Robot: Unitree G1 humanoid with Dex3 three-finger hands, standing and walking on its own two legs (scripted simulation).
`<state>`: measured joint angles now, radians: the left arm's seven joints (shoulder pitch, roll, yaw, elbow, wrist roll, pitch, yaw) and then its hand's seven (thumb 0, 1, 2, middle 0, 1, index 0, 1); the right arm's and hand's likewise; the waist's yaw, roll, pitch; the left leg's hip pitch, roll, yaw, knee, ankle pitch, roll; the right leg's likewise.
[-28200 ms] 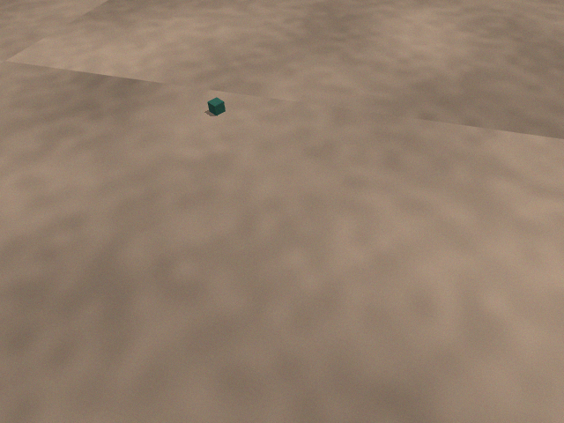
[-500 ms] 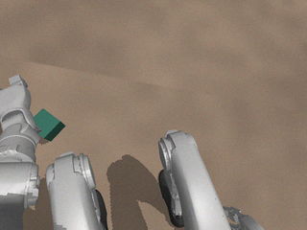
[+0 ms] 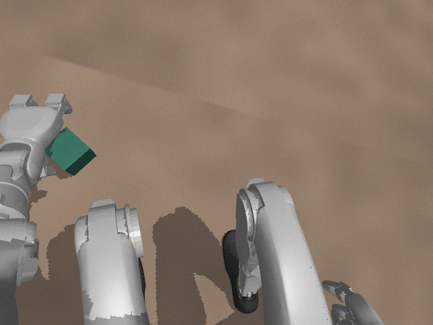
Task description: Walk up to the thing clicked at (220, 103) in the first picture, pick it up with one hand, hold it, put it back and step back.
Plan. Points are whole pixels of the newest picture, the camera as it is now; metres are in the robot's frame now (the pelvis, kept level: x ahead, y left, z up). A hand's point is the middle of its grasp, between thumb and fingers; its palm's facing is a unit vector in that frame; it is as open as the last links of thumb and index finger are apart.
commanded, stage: home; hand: left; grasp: from above
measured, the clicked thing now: (70, 152) +0.48 +0.28 -0.31
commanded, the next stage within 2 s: none
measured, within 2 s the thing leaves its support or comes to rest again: neither
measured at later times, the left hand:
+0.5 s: hand (12, 148) +0.41 +0.27 -0.04, palm faces -0.38 -0.37 -0.85, open 10.5 cm
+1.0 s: hand out of the picture +0.28 +0.22 +0.17, palm faces -0.01 -0.92 -0.40, open 7.4 cm
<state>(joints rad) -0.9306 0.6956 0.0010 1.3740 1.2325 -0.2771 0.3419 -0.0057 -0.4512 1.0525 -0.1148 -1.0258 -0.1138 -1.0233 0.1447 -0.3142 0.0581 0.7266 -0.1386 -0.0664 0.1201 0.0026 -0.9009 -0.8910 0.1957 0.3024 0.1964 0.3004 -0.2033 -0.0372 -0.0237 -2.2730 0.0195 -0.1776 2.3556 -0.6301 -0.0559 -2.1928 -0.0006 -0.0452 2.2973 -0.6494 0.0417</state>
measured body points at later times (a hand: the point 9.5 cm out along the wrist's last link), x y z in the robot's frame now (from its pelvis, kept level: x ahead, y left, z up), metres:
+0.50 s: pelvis +0.02 +0.01 +0.08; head +0.21 +0.04 +0.49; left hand +0.43 +0.29 +0.01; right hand +0.11 -0.26 -0.05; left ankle +0.09 +0.14 -0.31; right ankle +0.11 -0.13 -0.31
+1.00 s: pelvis +0.05 +0.01 +0.26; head +0.15 +0.04 +0.70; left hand +0.28 +0.27 +0.20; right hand +0.28 -0.21 +0.18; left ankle +0.09 +0.14 -0.31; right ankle +0.11 -0.13 -0.31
